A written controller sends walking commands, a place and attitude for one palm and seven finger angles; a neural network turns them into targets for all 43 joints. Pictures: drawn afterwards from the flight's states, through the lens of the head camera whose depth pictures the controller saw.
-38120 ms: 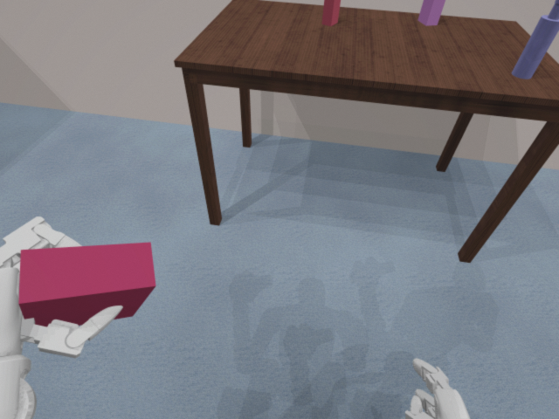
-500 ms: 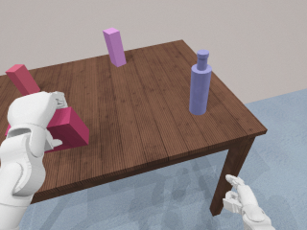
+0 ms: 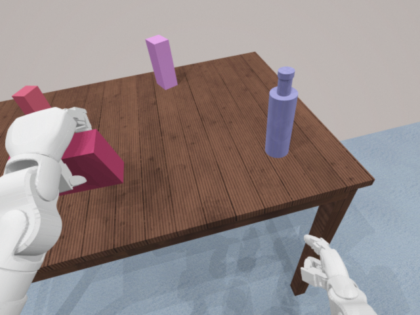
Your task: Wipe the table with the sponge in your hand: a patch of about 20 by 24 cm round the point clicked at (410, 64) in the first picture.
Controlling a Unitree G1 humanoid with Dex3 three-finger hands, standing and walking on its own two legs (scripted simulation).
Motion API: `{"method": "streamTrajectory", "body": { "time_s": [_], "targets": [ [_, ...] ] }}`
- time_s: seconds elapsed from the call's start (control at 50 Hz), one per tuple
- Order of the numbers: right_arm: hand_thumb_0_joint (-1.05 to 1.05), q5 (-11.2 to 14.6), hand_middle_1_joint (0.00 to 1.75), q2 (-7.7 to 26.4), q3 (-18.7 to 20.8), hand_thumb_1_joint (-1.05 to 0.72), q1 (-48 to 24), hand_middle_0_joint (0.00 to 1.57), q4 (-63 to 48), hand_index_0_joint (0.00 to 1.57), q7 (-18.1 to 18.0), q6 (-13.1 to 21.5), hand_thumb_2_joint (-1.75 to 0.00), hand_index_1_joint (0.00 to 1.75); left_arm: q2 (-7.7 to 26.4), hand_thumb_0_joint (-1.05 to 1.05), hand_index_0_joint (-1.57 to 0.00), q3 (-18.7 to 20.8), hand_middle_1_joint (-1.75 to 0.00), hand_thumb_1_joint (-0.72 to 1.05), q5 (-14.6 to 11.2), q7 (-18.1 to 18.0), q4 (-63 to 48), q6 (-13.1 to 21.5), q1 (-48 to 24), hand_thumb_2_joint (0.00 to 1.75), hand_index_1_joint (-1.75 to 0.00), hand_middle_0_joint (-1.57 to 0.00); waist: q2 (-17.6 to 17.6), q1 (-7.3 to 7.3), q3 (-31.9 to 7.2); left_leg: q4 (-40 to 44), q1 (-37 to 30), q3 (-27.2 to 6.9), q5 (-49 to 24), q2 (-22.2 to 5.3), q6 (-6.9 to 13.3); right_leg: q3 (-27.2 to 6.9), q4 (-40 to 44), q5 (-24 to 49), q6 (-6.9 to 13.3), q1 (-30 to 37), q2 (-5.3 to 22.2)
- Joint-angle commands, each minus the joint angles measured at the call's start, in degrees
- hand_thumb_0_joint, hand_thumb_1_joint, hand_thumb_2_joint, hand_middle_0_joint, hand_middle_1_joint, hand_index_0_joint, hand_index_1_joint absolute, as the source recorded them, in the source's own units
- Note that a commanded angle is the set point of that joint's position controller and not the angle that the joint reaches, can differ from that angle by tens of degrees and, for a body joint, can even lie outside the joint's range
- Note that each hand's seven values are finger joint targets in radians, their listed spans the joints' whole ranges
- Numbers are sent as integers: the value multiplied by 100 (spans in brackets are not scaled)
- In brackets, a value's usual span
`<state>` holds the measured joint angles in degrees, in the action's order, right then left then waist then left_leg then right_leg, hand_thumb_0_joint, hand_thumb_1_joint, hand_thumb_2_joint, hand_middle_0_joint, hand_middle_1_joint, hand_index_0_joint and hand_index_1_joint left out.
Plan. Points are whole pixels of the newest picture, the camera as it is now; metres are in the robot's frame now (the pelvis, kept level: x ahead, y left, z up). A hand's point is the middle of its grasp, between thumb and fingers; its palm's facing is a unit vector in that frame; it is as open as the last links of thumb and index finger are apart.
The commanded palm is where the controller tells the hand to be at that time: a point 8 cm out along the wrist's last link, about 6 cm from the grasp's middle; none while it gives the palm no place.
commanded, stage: bring the sponge back beside the body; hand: left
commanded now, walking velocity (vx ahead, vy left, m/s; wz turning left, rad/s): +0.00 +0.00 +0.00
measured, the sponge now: (77, 170) +0.27 +0.30 +0.17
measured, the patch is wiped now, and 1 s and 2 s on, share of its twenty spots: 1.00 1.00 1.00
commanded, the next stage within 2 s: step back with the hand held close in 1.62 s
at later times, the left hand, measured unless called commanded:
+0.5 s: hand (61, 170) +0.25 +0.29 +0.20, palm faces +0.19 -0.09 -0.98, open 9.0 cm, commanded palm +0.19 +0.29 +0.27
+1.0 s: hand (58, 190) +0.21 +0.28 +0.19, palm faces +0.20 -0.11 -0.97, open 9.0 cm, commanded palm +0.16 +0.28 +0.26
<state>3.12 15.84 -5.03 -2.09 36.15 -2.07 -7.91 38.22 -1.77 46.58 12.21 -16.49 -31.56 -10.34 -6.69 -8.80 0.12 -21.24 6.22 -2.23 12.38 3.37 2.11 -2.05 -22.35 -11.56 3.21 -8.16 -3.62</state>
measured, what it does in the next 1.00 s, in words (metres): stands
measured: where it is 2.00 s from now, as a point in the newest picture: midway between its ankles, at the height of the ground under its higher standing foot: outside the picture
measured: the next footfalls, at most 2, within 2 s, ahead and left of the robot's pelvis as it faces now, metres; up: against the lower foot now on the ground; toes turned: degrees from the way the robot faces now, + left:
none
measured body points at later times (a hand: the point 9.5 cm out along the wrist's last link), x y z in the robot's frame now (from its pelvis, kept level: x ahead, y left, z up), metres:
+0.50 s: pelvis +0.00 +0.01 +0.00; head +0.00 -0.04 +0.45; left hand +0.23 +0.29 +0.25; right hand +0.28 -0.18 -0.07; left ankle -0.01 +0.10 -0.74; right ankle +0.01 -0.09 -0.74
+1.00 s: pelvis +0.00 +0.00 +0.00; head -0.02 -0.05 +0.45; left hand +0.20 +0.28 +0.24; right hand +0.27 -0.18 -0.07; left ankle -0.01 +0.10 -0.74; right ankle +0.01 -0.09 -0.74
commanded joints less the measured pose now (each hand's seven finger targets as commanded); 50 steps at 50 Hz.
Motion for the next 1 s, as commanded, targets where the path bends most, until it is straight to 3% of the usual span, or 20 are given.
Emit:
{"method": "streamTrajectory", "body": {
  "time_s": [0.0,0.18,0.22,0.26,0.32,0.36,0.38,0.4,0.46,0.48,0.5,0.56,0.6,0.66,0.78,0.8,0.86,0.94,0.96,0.98],
  "targets": [
    [0,-9,30,566,204,-90,-1301,20,-1062,20,-36,298,-90,30,1386,0,-120,956,-160,10,191,-181,-817,-63,-1463,130,-160,-120,313,11,-1455,165,77,-91,-1535,-54,34,-367,114,1206,142,870,175],
    [0,-40,30,571,185,-90,-1361,20,-1207,20,33,224,-90,30,1738,0,-120,1393,-160,10,197,-192,-1658,-56,-977,130,-160,-120,329,-58,-1615,10,93,-82,-1785,-52,57,-421,-36,1451,138,957,179],
    [0,-25,30,566,204,-90,-1326,20,-1168,20,29,169,-90,30,1526,0,-120,1247,-160,10,128,-232,-1607,-17,-783,130,-160,-120,249,-5,-1340,102,39,-105,-1715,-73,30,-368,79,1310,133,800,139],
    [0,12,30,571,227,-90,-1504,20,-1238,20,25,230,-90,30,1681,0,-120,1409,-160,10,111,-285,-1879,-28,-805,130,-160,-120,163,-32,-1450,60,-36,-174,-1674,-85,48,-610,79,1265,194,773,57],
    [0,-7,30,587,234,-90,-1290,20,-1127,20,6,191,-90,30,1428,0,-120,1182,-160,10,101,-313,-1551,-37,-681,130,-160,-120,255,32,-1199,104,-12,-129,-1644,-81,24,-396,142,1201,135,694,122],
    [0,40,30,561,224,-90,-1533,20,-1249,20,-8,262,-90,30,1414,0,-120,1143,-160,10,76,-315,-1951,-47,-851,130,-160,-120,56,43,-1348,115,-104,-187,-1562,-100,39,-570,129,1123,191,689,48],
    [0,-9,30,548,217,-90,-1346,20,-1231,20,-14,279,-90,30,1430,0,-120,1154,-160,10,94,-344,-1959,-45,-869,130,-160,-120,118,-11,-1452,91,-61,-140,-1659,-76,46,-367,57,1183,148,816,143],
    [0,-8,30,535,225,-90,-1298,20,-1139,20,-36,256,-90,30,1207,0,-120,1016,-160,10,68,-328,-1553,-80,-557,130,-160,-120,217,53,-1159,112,-42,-112,-1610,-82,39,-349,137,1133,134,654,121],
    [0,12,30,558,221,-90,-1550,20,-1272,20,-22,270,-90,30,1499,0,-120,1276,-160,10,53,-325,-2145,-57,-512,130,-160,-120,153,-7,-1405,110,-93,-200,-1588,-102,47,-591,98,1186,184,787,47],
    [0,-42,30,541,206,-90,-1382,20,-1248,20,-23,267,-90,30,1480,0,-120,1250,-160,10,113,-353,-2155,-47,-610,130,-160,-120,238,-45,-1570,49,-65,-128,-1730,-66,52,-416,7,1305,148,933,145],
    [0,-41,30,523,215,-90,-1334,20,-1171,20,-22,227,-90,30,1340,0,-120,1218,-160,10,90,-358,-1798,-68,-249,130,-160,-120,281,-8,-1249,92,-35,-119,-1723,-89,30,-389,84,1255,148,783,118],
    [0,-8,30,535,205,-90,-1587,20,-1308,20,14,214,-90,30,1559,0,-120,1424,-160,10,65,-397,-2436,-50,-303,130,-160,-120,95,-64,-1402,122,-94,-210,-1696,-124,33,-590,58,1243,204,839,22],
    [0,-53,30,495,198,-90,-1339,20,-1194,20,20,173,-90,30,1284,0,-120,1258,-160,10,75,-449,-1985,-85,-67,130,-160,-120,198,-31,-1155,116,-30,-107,-1748,-110,12,-403,92,1222,164,750,93],
    [0,-5,30,544,198,-90,-1565,20,-1295,20,50,141,-90,30,1499,0,-120,1452,-160,10,35,-462,-2366,-93,-49,130,-160,-120,217,-58,-1239,130,-56,-182,-1609,-139,14,-641,109,1136,205,750,10],
    [0,-21,30,514,189,-90,-1455,20,-1327,20,41,139,-90,30,1238,0,-120,1266,-160,10,-20,-485,-2490,-122,102,130,-160,-120,203,-61,-1241,85,-32,-107,-1554,-116,40,-453,72,1025,140,723,106],
    [0,-28,30,495,199,-90,-1385,20,-1248,20,29,126,-90,30,1108,0,-120,1203,-160,10,-51,-493,-2140,-140,391,130,-160,-120,248,-21,-995,119,6,-87,-1482,-122,28,-420,142,952,131,623,94],
    [0,8,30,531,203,-90,-1619,20,-1362,20,8,169,-90,30,1359,0,-120,1381,-160,10,-43,-496,-2650,-107,317,130,-160,-120,279,-21,-1106,124,-59,-172,-1270,-136,51,-670,172,749,154,608,13],
    [0,-53,30,538,218,-90,-1396,20,-1264,20,-26,128,-90,30,1335,0,-120,1353,-160,10,-2,-548,-2404,-40,419,130,-160,-120,213,-49,-969,117,-7,-118,-1235,-104,38,-503,208,636,119,592,102],
    [0,-19,30,535,211,-90,-1622,20,-1364,20,-18,202,-90,30,1508,0,-120,1497,-160,10,15,-572,-2802,-24,294,130,-160,-120,53,-49,-1131,107,-60,-179,-1181,-115,47,-746,180,603,180,652,11],
    [0,-79,30,506,208,-90,-1449,20,-1340,20,-22,216,-90,30,1492,0,-120,1491,-160,10,69,-621,-2763,-7,187,130,-160,-120,79,-119,-1339,8,-36,-106,-1401,-55,66,-578,59,805,159,815,110]
  ]
}}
